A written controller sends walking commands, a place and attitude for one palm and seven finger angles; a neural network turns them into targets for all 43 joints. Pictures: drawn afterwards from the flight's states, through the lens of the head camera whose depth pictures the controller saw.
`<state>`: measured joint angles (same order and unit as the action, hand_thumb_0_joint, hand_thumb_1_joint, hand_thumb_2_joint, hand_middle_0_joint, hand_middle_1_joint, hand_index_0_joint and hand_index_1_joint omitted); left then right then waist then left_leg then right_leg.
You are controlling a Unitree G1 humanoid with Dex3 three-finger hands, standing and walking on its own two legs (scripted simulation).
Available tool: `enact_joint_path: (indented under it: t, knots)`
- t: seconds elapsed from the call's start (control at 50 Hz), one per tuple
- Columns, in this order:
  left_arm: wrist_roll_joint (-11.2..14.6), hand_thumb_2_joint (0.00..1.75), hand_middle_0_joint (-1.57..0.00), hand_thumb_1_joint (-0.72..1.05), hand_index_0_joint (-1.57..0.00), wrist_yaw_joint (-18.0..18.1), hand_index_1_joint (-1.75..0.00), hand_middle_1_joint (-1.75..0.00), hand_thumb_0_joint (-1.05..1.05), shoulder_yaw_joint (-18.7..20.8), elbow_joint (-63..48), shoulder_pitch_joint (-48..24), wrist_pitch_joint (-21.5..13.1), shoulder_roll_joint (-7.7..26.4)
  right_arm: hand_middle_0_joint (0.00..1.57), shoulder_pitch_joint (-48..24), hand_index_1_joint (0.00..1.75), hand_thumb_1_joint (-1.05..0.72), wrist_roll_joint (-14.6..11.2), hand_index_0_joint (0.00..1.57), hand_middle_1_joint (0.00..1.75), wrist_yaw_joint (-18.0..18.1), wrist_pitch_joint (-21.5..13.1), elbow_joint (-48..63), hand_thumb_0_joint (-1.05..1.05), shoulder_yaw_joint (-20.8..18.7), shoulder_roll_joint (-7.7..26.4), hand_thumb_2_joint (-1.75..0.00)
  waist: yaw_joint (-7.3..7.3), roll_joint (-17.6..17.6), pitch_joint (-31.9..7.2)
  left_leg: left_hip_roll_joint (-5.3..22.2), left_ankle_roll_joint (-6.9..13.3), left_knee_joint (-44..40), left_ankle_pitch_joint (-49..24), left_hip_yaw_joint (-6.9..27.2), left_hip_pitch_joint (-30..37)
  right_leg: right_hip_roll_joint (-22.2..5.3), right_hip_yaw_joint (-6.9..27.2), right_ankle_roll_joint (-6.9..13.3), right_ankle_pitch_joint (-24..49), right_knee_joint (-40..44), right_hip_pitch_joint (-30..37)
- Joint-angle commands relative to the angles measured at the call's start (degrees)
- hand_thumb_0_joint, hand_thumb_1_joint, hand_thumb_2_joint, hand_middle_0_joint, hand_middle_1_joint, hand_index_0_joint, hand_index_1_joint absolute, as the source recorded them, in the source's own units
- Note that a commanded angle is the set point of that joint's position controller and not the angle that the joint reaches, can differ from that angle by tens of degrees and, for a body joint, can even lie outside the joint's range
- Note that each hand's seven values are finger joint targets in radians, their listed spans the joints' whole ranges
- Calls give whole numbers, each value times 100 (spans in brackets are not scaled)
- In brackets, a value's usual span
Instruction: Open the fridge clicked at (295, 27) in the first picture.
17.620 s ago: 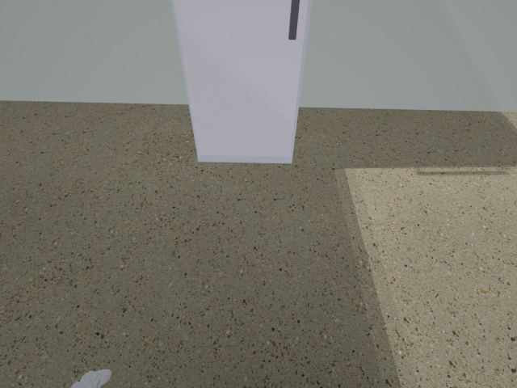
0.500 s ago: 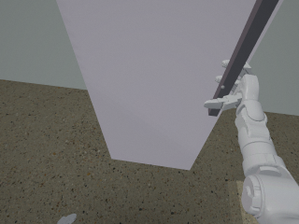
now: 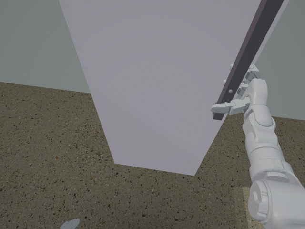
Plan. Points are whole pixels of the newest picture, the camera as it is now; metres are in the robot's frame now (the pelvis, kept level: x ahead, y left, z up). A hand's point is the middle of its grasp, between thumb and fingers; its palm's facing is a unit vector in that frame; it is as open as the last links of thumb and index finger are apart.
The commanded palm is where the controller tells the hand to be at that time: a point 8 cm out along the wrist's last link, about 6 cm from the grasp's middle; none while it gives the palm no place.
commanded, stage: slide the fingers in behind the handle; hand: right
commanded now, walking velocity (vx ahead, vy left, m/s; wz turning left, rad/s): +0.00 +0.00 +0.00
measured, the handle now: (246, 45) +0.50 -0.15 +0.24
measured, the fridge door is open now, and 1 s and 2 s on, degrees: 0 0 0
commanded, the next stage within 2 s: grip the handle and tug to test in 0.02 s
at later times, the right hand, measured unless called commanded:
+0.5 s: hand (225, 89) +0.46 -0.13 +0.13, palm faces +0.02 +1.00 +0.01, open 10.5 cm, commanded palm +0.43 -0.18 +0.14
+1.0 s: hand (225, 90) +0.45 -0.13 +0.14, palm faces +0.05 +1.00 +0.00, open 6.2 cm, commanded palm +0.42 -0.17 +0.14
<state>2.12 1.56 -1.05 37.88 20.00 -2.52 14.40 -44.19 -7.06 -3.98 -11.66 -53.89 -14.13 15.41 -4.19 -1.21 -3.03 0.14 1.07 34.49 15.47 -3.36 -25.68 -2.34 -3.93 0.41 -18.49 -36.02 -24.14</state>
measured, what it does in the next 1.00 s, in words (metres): stands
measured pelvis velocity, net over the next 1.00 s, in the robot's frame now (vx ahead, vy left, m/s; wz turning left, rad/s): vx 0.00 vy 0.00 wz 0.00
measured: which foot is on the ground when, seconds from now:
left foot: down 0.00-1.00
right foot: down 0.00-1.00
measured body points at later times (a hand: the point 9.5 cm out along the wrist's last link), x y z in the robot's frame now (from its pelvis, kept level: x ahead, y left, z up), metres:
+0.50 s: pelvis +0.00 -0.01 +0.00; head +0.04 +0.00 +0.45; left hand +0.08 +0.24 -0.12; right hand +0.45 -0.18 +0.14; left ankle +0.02 +0.11 -0.73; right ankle -0.01 -0.11 -0.73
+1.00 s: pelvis +0.00 +0.00 +0.00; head +0.03 +0.01 +0.45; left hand +0.09 +0.26 -0.12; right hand +0.44 -0.18 +0.14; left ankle +0.02 +0.11 -0.73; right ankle -0.01 -0.11 -0.73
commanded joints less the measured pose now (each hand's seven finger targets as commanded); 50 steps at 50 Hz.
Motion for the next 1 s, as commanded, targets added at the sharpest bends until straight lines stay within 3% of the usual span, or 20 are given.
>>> enact_joint_path:
  t: [0.0,0.1,0.16,0.24,0.26,0.3,0.38,0.44,0.48,0.52,0.56,0.58,0.62,0.7,0.74,0.8,0.88,0.92,0.96,0.98]
  knots:
    - [5,90,-20,90,-20,70,-30,-30,0,272,-598,140,-237,799,30,-3093,120,50,-59,30,120,-59,-383,1399,0,90,958,-30,-92,-8,-1783,-100,18,-393,-1448,261,871,217,245,158,1030,431,589]
    - [-10,90,-20,90,-20,76,-30,-30,0,283,-513,198,-307,812,30,-3189,120,50,-156,30,120,-55,-451,1369,0,128,841,-30,-109,-10,-2005,-131,34,-336,-1434,201,772,185,326,123,1154,405,795]
    - [-29,90,-20,90,-20,49,-30,-30,0,301,-490,267,-326,832,32,-3093,122,36,-127,32,122,-1,-479,1450,0,104,872,-36,-55,41,-2186,-141,48,-267,-1599,166,852,180,363,107,1414,374,870]
    - [-25,90,-20,90,-20,7,-30,-30,0,308,-480,212,-365,805,33,-3069,125,17,-126,33,125,40,-454,1547,0,317,556,-44,-81,-95,-2062,-158,45,-261,-1617,134,644,149,374,77,1538,368,1007]
    - [-43,90,-20,90,-20,7,-30,-30,0,314,-474,271,-353,842,34,-2893,125,13,-119,34,125,71,-445,1468,0,141,751,-46,-23,187,-2082,-163,54,-250,-1630,110,770,147,408,88,1572,376,915]
    - [-28,90,-20,90,-20,8,-30,-30,0,291,-492,213,-330,823,35,-2873,127,3,-116,35,127,90,-366,1364,0,190,664,-50,-42,227,-1883,-155,40,-268,-1581,112,755,150,373,86,1437,435,772]
    - [-44,90,-20,90,-20,0,-30,-30,0,274,-527,202,-285,810,37,-2720,129,-15,-17,37,129,199,-270,1298,0,25,852,-58,29,166,-1803,-135,46,-263,-1629,140,813,159,343,95,1479,441,655]
    - [-59,90,-20,90,-20,-20,-30,-30,0,296,-576,187,-286,779,38,-2781,131,-29,12,38,131,245,-300,1545,0,40,771,-64,71,-3,-2000,-136,55,-233,-1754,156,859,163,306,81,1615,410,793]
    - [-66,90,-20,90,-20,-16,-30,-30,0,290,-601,197,-278,791,40,-2602,133,-39,-5,40,133,252,-332,1545,0,-123,944,-68,121,165,-2119,-137,56,-226,-1872,172,1046,161,295,95,1679,400,752]
    - [-63,90,-20,90,-20,3,-30,-30,0,298,-573,201,-262,787,41,-2739,134,-48,-6,41,134,238,-346,1589,0,-104,959,-72,51,338,-2016,-147,31,-264,-1836,180,1030,151,282,105,1563,413,706]
    - [-59,90,-20,90,-20,7,-30,-30,0,291,-606,190,-274,784,42,-2788,135,-57,-9,42,135,206,-355,1660,0,55,805,-76,13,320,-1973,-135,35,-280,-1787,172,1060,158,283,113,1510,438,701]
    - [-49,90,-20,90,-20,7,-30,-30,0,309,-610,158,-282,776,42,-2749,136,-62,17,42,136,198,-383,1814,0,-8,897,-78,68,31,-2093,-133,47,-267,-1862,202,1048,163,261,109,1613,415,808]
    - [-41,90,-20,90,-20,-3,-30,-30,0,302,-602,138,-291,749,43,-2752,137,-71,5,43,137,155,-358,1925,0,237,621,-82,33,-143,-2125,-143,56,-256,-1941,174,945,148,277,87,1789,393,997]
    - [-27,90,-20,90,-20,-20,-30,-30,0,317,-589,120,-299,757,45,-2391,140,-90,-106,45,140,99,-246,1943,0,293,467,-90,45,143,-2123,-158,40,-295,-2045,147,1054,148,279,94,1852,392,994]
    - [-24,90,-20,90,-20,18,-30,-30,0,315,-560,112,-265,792,45,-2403,140,-90,-135,45,140,117,-143,1806,0,92,702,-90,48,417,-1907,-139,15,-366,-1932,160,1144,170,256,118,1557,463,729]
    - [-19,90,-20,90,-20,26,-30,-30,0,288,-594,25,-252,758,45,-2498,140,-90,-63,45,140,161,-120,1878,0,227,604,-90,57,180,-1740,-116,29,-401,-1799,183,1063,186,245,130,1443,510,732]
    - [-30,90,-20,90,-20,8,-30,-30,0,291,-618,-2,-259,723,45,-2314,140,-90,6,45,140,220,-205,1992,0,257,562,-90,125,-24,-1916,-108,57,-356,-1882,186,1098,188,257,115,1618,483,873]
    - [-36,90,-20,90,-20,3,-30,-30,0,289,-619,3,-275,732,45,-2467,140,-90,-9,45,140,212,-214,2005,0,349,474,-90,59,142,-1908,-116,33,-387,-1826,186,1053,192,246,130,1491,476,870]
    - [-43,90,-20,90,-20,26,-30,-30,0,300,-595,39,-255,767,45,-2475,140,-90,10,45,140,222,-233,1907,0,246,640,-90,46,345,-1882,-104,25,-410,-1796,200,1157,193,253,146,1431,487,776]
    - [-38,90,-20,90,-20,28,-30,-30,0,298,-604,9,-263,749,45,-2556,140,-90,10,45,140,201,-237,1953,0,327,569,-90,15,240,-1944,-101,16,-402,-1894,227,1162,203,234,153,1469,481,814]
